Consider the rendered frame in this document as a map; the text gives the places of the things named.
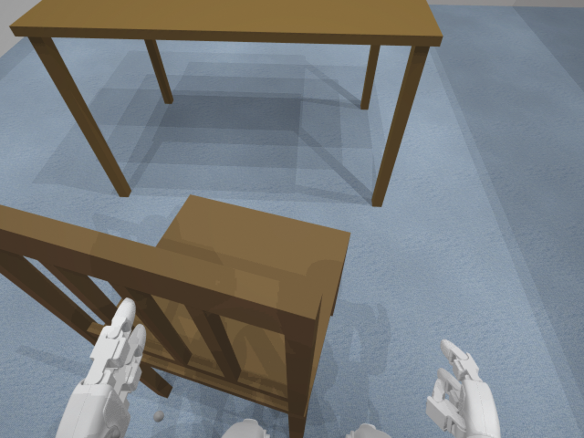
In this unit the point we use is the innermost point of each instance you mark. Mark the robot right hand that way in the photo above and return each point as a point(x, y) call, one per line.
point(471, 408)

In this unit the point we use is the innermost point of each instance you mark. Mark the chair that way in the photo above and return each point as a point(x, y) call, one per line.
point(232, 298)

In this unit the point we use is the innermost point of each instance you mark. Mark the robot left hand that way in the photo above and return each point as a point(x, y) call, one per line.
point(98, 405)

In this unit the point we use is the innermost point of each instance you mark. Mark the table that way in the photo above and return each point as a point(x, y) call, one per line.
point(347, 22)

